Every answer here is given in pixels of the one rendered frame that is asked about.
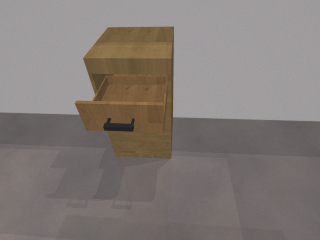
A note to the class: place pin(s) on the cabinet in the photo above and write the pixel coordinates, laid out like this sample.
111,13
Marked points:
136,51

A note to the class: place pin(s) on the drawer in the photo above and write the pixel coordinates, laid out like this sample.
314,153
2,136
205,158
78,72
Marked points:
123,98

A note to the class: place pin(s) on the handle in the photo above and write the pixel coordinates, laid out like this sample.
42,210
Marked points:
126,127

